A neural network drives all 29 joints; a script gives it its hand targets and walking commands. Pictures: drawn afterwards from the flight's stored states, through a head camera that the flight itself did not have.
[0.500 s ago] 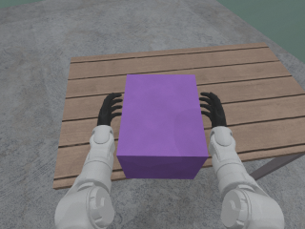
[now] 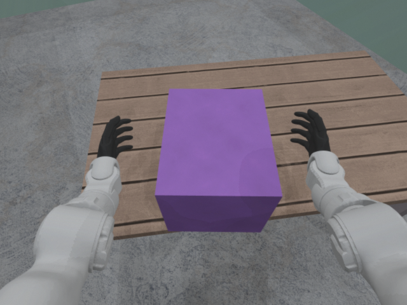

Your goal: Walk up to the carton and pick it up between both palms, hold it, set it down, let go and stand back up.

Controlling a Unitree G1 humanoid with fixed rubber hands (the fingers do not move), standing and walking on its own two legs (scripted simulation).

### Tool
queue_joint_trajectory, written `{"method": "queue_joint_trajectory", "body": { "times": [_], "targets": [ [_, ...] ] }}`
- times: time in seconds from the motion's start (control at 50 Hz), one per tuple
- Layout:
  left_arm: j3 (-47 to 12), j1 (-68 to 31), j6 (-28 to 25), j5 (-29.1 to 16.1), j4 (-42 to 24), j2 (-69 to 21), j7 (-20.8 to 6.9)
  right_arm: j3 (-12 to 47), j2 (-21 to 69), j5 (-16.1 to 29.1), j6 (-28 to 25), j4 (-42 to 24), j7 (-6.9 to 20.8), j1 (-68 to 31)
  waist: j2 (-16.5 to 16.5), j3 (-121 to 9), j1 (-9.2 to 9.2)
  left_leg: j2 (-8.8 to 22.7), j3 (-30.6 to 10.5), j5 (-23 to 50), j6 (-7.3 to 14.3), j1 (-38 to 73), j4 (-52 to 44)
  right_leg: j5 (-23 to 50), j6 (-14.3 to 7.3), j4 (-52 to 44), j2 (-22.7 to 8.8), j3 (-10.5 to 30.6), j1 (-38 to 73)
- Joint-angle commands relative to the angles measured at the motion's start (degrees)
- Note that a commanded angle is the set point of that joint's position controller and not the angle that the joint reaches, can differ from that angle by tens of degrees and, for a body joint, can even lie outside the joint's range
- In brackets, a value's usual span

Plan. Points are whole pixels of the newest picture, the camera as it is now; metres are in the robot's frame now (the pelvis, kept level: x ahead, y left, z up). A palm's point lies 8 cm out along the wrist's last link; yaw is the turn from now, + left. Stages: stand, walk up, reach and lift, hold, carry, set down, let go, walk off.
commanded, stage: set down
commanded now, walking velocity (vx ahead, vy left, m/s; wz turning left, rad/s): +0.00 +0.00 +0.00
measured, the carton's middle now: (214, 160) +0.45 -0.01 -0.01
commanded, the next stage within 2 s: none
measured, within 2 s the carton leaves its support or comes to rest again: neither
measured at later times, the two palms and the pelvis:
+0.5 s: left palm (95, 119) +0.44 +0.20 +0.14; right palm (333, 112) +0.44 -0.22 +0.15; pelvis -0.03 -0.01 +0.00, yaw +1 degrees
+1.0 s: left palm (89, 121) +0.43 +0.21 +0.15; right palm (342, 115) +0.42 -0.22 +0.16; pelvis +0.00 +0.00 +0.03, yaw +0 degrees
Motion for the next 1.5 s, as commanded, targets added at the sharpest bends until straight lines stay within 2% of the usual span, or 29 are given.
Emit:
{"method": "queue_joint_trajectory", "body": {
  "times": [0.0, 0.04, 0.1, 0.2, 0.24, 0.28, 0.34, 0.44, 0.54, 0.68, 0.8, 0.9, 0.98, 1.06, 1.14, 1.2, 1.28, 1.32, 1.4, 1.48],
  "targets": [
    [-8.9, -26.6, -1.0, -8.2, -14.7, 5.7, -0.1, 3.9, -8.0, 5.2, 2.0, -15.1, 3.4, -23.3, 4.5, -37.9, 0.08, -2.6, 0.5, 25.9, -4.5, 20.9, 2.9, 13.8, 0.6, -0.4, 2.7, -2.0, 4.0],
    [-10.4, -27.6, 0.4, -10.3, -17.2, 6.3, -0.3, 4.3, -8.0, 5.7, 4.4, -17.9, 4.3, -23.9, 4.4, -41.3, 0.03, -2.8, 0.7, 22.8, -3.8, 19.3, 2.8, 12.8, 0.6, -0.1, 2.3, -1.4, 4.3],
    [-9.6, -27.0, 3.4, -11.1, -15.8, 9.0, -0.9, 3.9, -9.4, 5.1, 7.9, -17.4, 4.2, -24.7, 1.7, -41.2, -0.5, -3.5, 1.0, 16.6, -1.9, 13.4, 2.1, 12.2, 1.0, 0.4, 1.5, 0.3, 8.2],
    [-6.3, -27.1, 6.6, -9.3, -12.6, 12.2, -1.9, 2.1, -10.1, 3.8, 10.8, -19.3, 1.2, -27.7, -4.5, -37.7, -0.41, -4.9, 2.1, 9.2, 0.8, 3.0, -1.5, 14.2, 2.6, 0.3, 0.5, 3.8, 21.7],
    [-5.5, -27.5, 7.8, -8.6, -12.7, 13.0, -2.1, 1.9, -9.7, 3.4, 11.9, -20.8, 0.2, -28.7, -5.9, -36.9, -0.11, -5.2, 2.2, 8.2, 1.2, 1.8, -3.2, 15.2, 2.9, 0.0, 0.4, 4.5, 26.3],
    [-5.2, -28.2, 9.3, -8.3, -13.4, 13.3, -2.0, 1.8, -9.5, 3.3, 13.3, -21.6, -0.3, -29.3, -5.9, -35.6, -0.02, -5.2, 2.1, 7.7, 1.3, 2.9, -4.6, 14.6, 2.7, -0.9, 0.5, 4.4, 27.8],
    [-6.0, -30.1, 11.7, -8.6, -15.0, 12.8, -1.7, 1.3, -9.8, 3.2, 15.6, -21.2, -0.4, -30.0, -4.0, -33.1, -0.4, -4.7, 1.7, 7.5, 0.8, 7.4, -6.2, 11.6, 1.7, -2.9, 0.9, 3.1, 24.8],
    [-8.3, -32.4, 15.1, -8.9, -16.9, 10.6, -1.3, 0.4, -11.3, 3.3, 18.8, -18.3, 0.8, -30.0, 1.4, -28.7, -1.53, -3.3, 0.3, 10.4, -1.0, 18.4, -7.4, 7.9, -0.2, -6.9, 1.7, 0.6, 16.5],
    [-8.0, -31.6, 18.5, -7.2, -19.5, 10.0, -1.5, 0.7, -13.1, 4.6, 20.6, -17.1, 1.5, -29.0, 4.1, -27.0, -1.68, -2.9, -0.5, 17.4, -2.3, 26.5, -8.1, 11.2, -0.5, -10.1, 2.4, -0.1, 16.3],
    [-3.8, -29.2, 24.2, -4.2, -27.2, 12.2, -1.1, 2.0, -14.8, 6.6, 23.5, -22.2, 1.6, -28.7, 2.6, -27.2, 0.02, -3.1, -0.3, 24.3, -2.2, 31.9, -10.0, 17.8, 0.7, -12.4, 3.3, 0.0, 23.8],
    [0.5, -19.0, 28.5, -0.1, -32.3, 11.5, -2.6, 4.1, -13.6, 7.3, 25.3, -25.8, 0.5, -21.7, -0.9, -21.6, 1.2, -3.6, 0.3, 28.7, -1.0, 34.9, -12.7, 23.9, 1.9, -14.6, 3.2, 1.4, 32.9],
    [3.7, -8.5, 27.7, 3.6, -37.9, 9.4, -4.2, 4.1, -10.9, 6.0, 23.5, -30.3, -0.4, -11.4, -1.5, -17.2, 1.54, -3.9, 0.8, 30.1, -0.4, 38.1, -14.8, 25.1, 1.7, -16.3, 2.8, 2.1, 38.2],
    [5.7, -4.5, 24.6, 4.7, -44.4, 8.8, -4.3, 1.5, -9.2, 3.7, 20.6, -35.9, -0.9, -5.4, -0.5, -14.1, 1.41, -4.1, 1.1, 28.0, -0.9, 38.4, -15.7, 21.1, 1.4, -17.5, 2.7, 2.2, 38.3],
    [5.2, -7.0, 23.5, 2.3, -51.9, 9.3, -2.7, -4.2, -9.3, 0.0, 19.8, -44.3, -1.2, -6.3, 1.1, -13.9, 0.02, -4.2, 1.3, 18.9, -1.2, 37.6, -16.3, 11.6, 0.9, -18.0, 2.8, 1.4, 33.7],
    [3.1, -5.8, 23.4, -0.1, -53.1, 8.2, -1.5, -7.7, -8.7, -3.5, 20.6, -47.0, -0.9, -5.2, 1.4, -15.8, -1.23, -3.7, 0.7, 11.5, -0.8, 37.2, -16.3, 6.3, 0.1, -17.4, 2.6, 1.0, 30.8],
    [3.9, -0.2, 23.5, 1.1, -51.1, 7.3, -1.7, -6.9, -7.5, -4.0, 20.8, -44.3, -0.8, -0.2, 1.1, -16.0, -0.81, -3.4, 0.1, 14.3, -0.7, 38.7, -15.8, 7.4, -0.1, -17.1, 2.6, 1.3, 32.4],
    [7.5, 9.3, 23.7, 5.4, -49.4, 5.9, -3.1, -3.8, -5.7, -2.8, 19.4, -40.8, -1.1, 8.0, -0.3, -11.9, 0.96, -3.8, -0.1, 22.9, -0.9, 40.9, -15.1, 12.1, 0.3, -17.5, 2.8, 1.9, 37.0],
    [8.7, 12.9, 23.7, 7.1, -49.4, 5.0, -3.7, -2.8, -4.9, -2.4, 18.1, -41.0, -1.4, 10.6, -1.1, -8.7, 1.71, -4.1, 0.2, 24.8, -0.9, 41.0, -15.5, 14.4, 0.5, -17.6, 2.9, 2.0, 39.2],
    [8.8, 16.4, 22.7, 8.2, -52.1, 3.2, -3.8, -3.1, -3.4, -3.0, 15.7, -44.2, -1.3, 14.2, -1.1, -2.4, 2.34, -4.4, 0.8, 22.8, -0.9, 40.1, -17.0, 12.8, 0.3, -18.3, 2.9, 1.9, 39.3],
    [7.2, 18.5, 20.5, 7.3, -57.3, 2.4, -2.9, -5.0, -2.7, -4.4, 14.4, -48.5, -0.6, 17.6, 0.1, -0.1, 1.56, -4.4, 0.9, 18.7, -1.2, 39.9, -17.7, 8.7, -0.2, -19.0, 2.6, 1.9, 37.5]
  ]
}}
